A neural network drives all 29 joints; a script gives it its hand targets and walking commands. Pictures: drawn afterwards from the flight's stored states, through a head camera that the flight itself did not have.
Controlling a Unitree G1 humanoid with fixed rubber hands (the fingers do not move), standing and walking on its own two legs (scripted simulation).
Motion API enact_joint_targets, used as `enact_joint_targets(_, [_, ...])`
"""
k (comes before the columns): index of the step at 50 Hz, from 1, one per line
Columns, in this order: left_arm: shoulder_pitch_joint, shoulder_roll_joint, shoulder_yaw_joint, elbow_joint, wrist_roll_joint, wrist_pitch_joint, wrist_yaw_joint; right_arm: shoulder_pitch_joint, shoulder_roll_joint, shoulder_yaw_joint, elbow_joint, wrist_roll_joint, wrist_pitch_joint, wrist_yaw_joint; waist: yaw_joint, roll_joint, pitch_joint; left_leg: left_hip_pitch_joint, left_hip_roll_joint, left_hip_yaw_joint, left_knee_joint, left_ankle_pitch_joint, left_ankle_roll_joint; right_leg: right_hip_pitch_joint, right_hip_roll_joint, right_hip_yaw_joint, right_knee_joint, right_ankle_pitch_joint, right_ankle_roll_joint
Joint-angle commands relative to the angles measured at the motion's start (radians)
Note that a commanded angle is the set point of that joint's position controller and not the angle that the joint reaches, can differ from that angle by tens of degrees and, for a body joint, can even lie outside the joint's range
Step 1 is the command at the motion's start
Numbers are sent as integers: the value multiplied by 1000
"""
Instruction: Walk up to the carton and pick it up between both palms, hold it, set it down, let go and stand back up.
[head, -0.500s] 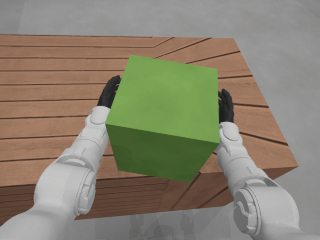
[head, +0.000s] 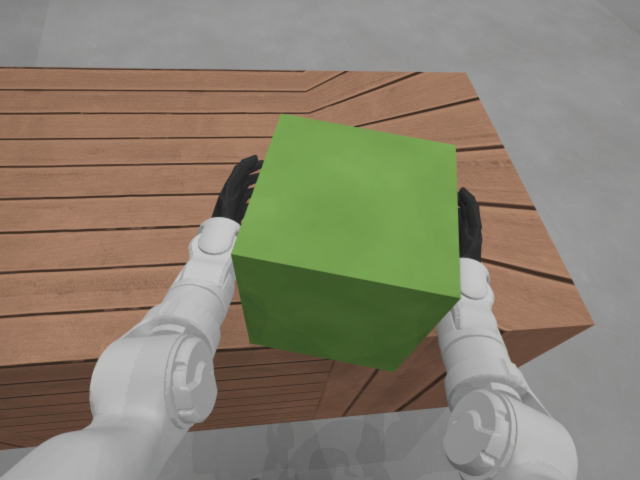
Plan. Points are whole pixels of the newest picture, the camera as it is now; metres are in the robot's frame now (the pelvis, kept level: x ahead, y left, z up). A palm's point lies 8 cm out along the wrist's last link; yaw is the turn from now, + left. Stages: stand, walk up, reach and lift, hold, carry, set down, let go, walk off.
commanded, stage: reach and lift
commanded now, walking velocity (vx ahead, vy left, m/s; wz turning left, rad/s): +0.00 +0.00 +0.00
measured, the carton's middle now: (342, 254) +0.40 -0.04 +0.03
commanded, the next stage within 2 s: none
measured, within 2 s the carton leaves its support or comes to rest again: leaves its support in 0.84 s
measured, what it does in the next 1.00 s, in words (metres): stands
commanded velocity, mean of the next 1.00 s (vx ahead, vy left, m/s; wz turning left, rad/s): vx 0.00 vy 0.00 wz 0.00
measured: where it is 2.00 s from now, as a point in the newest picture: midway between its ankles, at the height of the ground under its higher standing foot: outside the picture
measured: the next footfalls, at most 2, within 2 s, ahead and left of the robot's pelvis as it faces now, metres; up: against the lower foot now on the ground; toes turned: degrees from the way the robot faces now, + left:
none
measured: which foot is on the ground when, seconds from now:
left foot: down 0.00-1.00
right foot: down 0.00-1.00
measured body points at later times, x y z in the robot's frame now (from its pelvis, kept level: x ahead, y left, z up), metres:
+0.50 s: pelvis +0.00 +0.00 +0.00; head +0.08 +0.03 +0.44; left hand +0.46 +0.11 +0.04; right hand +0.40 -0.19 +0.04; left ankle +0.04 +0.11 -0.73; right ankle -0.04 -0.11 -0.73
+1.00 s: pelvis -0.01 +0.00 +0.00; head +0.07 +0.03 +0.44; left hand +0.45 +0.10 +0.06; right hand +0.39 -0.20 +0.06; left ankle +0.04 +0.11 -0.73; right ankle -0.04 -0.11 -0.73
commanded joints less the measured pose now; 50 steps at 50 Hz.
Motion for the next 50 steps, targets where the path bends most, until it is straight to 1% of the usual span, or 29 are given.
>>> enact_joint_targets(1, [-478, -490, -47, -116, 144, -37, -91, -523, 450, 242, -123, -208, -42, 166, 11, 89, -633, 770, 28, 44, 3, 324, -30, 99, -34, -80, -68, 525, 66])
enact_joint_targets(3, [-460, -488, -37, -103, 154, -30, -95, -507, 463, 252, -114, -215, -33, 164, 18, 87, -611, 759, 25, 49, 0, 312, -26, 122, -42, -70, -63, 548, 67])
enact_joint_targets(4, [-466, -495, -41, -102, 154, -25, -95, -515, 461, 247, -113, -212, -34, 166, 7, 89, -617, 752, 25, 48, 0, 302, -27, 118, -38, -75, -60, 544, 67])
enact_joint_targets(5, [-447, -501, -43, -104, 152, -23, -96, -512, 467, 258, -121, -218, -33, 167, 20, 83, -621, 748, 24, 51, -5, 300, -25, 129, -41, -73, -57, 553, 69])
enact_joint_targets(6, [-465, -505, -46, -113, 147, -25, -96, -525, 465, 255, -132, -212, -37, 166, 13, 78, -646, 743, 25, 46, 0, 306, -23, 118, -37, -75, -60, 555, 70])
enact_joint_targets(7, [-470, -509, -46, -111, 147, -30, -94, -529, 481, 258, -132, -218, -37, 168, 24, 68, -659, 737, 26, 51, 2, 308, -23, 132, -39, -71, -52, 566, 71])
enact_joint_targets(9, [-475, -503, -40, -100, 150, -21, -99, -528, 478, 247, -128, -220, -31, 166, 11, 75, -644, 714, 20, 57, -5, 278, -21, 137, -42, -71, -50, 573, 74])
enact_joint_targets(10, [-459, -504, -49, -102, 142, -22, -100, -519, 492, 275, -132, -213, -31, 167, 23, 66, -662, 719, 24, 52, -6, 290, -17, 137, -43, -69, -47, 573, 75])
enact_joint_targets(12, [-473, -514, -48, -103, 147, -22, -100, -533, 489, 262, -128, -212, -36, 166, 10, 78, -650, 723, 24, 49, -7, 288, -22, 140, -43, -73, -45, 576, 75])
enact_joint_targets(15, [-472, -513, -50, -97, 148, -19, -101, -518, 490, 268, -114, -209, -33, 167, 10, 80, -652, 717, 27, 49, 1, 295, -23, 122, -40, -72, -49, 549, 70])
enact_joint_targets(17, [-476, -516, -52, -107, 146, -19, -100, -521, 493, 271, -119, -210, -40, 164, 12, 84, -672, 715, 28, 46, 2, 306, -24, 117, -40, -76, -46, 563, 69])
enact_joint_targets(18, [-473, -515, -44, -97, 149, -19, -103, -535, 497, 274, -133, -211, -40, 162, 22, 67, -663, 705, 23, 51, -1, 294, -19, 135, -42, -71, -46, 575, 73])
enact_joint_targets(19, [-473, -527, -58, -105, 144, -20, -100, -530, 498, 273, -127, -206, -43, 164, 13, 87, -673, 717, 28, 43, 1, 315, -25, 121, -38, -81, -41, 573, 70])
enact_joint_targets(20, [-470, -532, -62, -106, 140, -25, -100, -524, 507, 279, -121, -207, -46, 163, 18, 75, -685, 713, 25, 45, 9, 326, -23, 123, -39, -77, -42, 591, 72])
enact_joint_targets(22, [-470, -521, -54, -93, 145, -23, -100, -527, 497, 281, -109, -203, -41, 166, 22, 70, -671, 723, 31, 44, 5, 317, -22, 119, -39, -75, -46, 562, 69])
enact_joint_targets(26, [-478, -529, -60, -90, 139, -27, -102, -532, 507, 286, -124, -202, -50, 163, 24, 71, -671, 686, 22, 46, 5, 296, -20, 144, -44, -72, -39, 587, 74])
enact_joint_targets(29, [-481, -542, -67, -92, 134, -34, -100, -542, 509, 300, -128, -202, -65, 160, 22, 63, -699, 705, 26, 39, 6, 332, -22, 141, -45, -74, -40, 610, 75])
enact_joint_targets(30, [-494, -542, -89, -106, 123, -41, -98, -537, 512, 304, -119, -199, -71, 157, 10, 64, -718, 716, 31, 35, 11, 350, -27, 133, -42, -75, -35, 617, 76])
enact_joint_targets(32, [-487, -549, -82, -112, 132, -52, -91, -554, 516, 311, -127, -199, -90, 157, 29, 73, -742, 737, 33, 36, 16, 384, -29, 129, -38, -77, -39, 621, 73])
enact_joint_targets(33, [-500, -566, -115, -141, 115, -64, -88, -559, 527, 328, -149, -195, -106, 155, 25, 74, -785, 733, 33, 36, 27, 403, -33, 134, -36, -76, -36, 640, 71])
enact_joint_targets(34, [-510, -556, -106, -126, 126, -65, -86, -559, 513, 324, -124, -197, -109, 151, 17, 78, -765, 732, 33, 35, 20, 394, -34, 132, -36, -76, -40, 624, 71])
enact_joint_targets(37, [-513, -572, -139, -155, 113, -89, -79, -569, 518, 349, -132, -199, -147, 150, 27, 73, -810, 763, 40, 30, 33, 467, -37, 119, -34, -80, -36, 672, 74])
enact_joint_targets(38, [-540, -577, -145, -167, 109, -96, -76, -579, 511, 345, -131, -199, -161, 148, 18, 75, -822, 777, 42, 22, 36, 475, -39, 99, -33, -87, -34, 663, 76])
enact_joint_targets(40, [-536, -568, -129, -152, 123, -102, -74, -589, 501, 344, -115, -204, -172, 149, 33, 76, -797, 781, 42, 28, 31, 468, -34, 89, -37, -89, -49, 644, 74])
enact_joint_targets(41, [-552, -574, -149, -171, 118, -111, -71, -604, 497, 360, -132, -201, -188, 150, 28, 70, -831, 767, 41, 31, 28, 465, -38, 115, -33, -87, -45, 643, 72])
enact_joint_targets(43, [-555, -549, -131, -143, 134, -110, -75, -598, 486, 358, -107, -203, -186, 146, 36, 60, -780, 742, 37, 42, 7, 404, -28, 136, -39, -82, -51, 641, 73])
enact_joint_targets(44, [-561, -555, -144, -164, 128, -118, -75, -598, 492, 375, -115, -205, -193, 146, 37, 61, -790, 751, 35, 41, 4, 416, -28, 154, -41, -75, -50, 648, 75])
enact_joint_targets(47, [-582, -553, -148, -172, 132, -127, -68, -605, 474, 369, -105, -215, -208, 149, 42, 73, -787, 775, 43, 44, -5, 398, -31, 137, -35, -82, -66, 575, 69])
enact_joint_targets(50, [-619, -540, -137, -164, 135, -132, -69, -609, 449, 365, -82, -225, -209, 151, 43, 59, -775, 757, 42, 44, -26, 349, -21, 135, -38, -76, -76, 540, 65])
